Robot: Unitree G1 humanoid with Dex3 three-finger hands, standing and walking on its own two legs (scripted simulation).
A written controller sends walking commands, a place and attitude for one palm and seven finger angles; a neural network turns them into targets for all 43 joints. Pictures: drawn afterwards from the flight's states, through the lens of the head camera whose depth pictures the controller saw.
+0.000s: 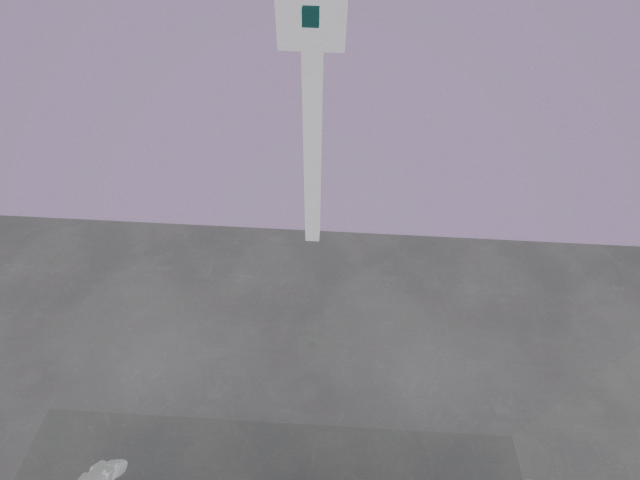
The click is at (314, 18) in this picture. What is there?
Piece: button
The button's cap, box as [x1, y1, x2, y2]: [302, 5, 318, 27]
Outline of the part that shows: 303,5 302,26 318,27 318,6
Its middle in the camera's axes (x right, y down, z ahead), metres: -0.03 -0.55 +0.95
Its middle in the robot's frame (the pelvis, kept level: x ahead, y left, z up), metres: +1.10 +0.09 +0.12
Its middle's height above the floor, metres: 0.89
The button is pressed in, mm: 0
